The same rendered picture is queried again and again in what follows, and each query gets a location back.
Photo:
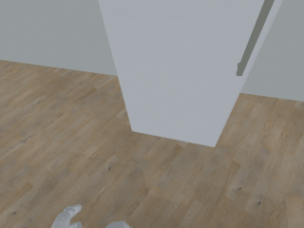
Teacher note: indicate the robot left hand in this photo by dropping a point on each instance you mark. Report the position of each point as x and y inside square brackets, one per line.
[63, 219]

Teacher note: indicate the handle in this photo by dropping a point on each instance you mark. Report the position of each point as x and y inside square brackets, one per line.
[260, 21]

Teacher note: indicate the fridge door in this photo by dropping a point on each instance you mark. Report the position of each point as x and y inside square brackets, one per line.
[177, 61]

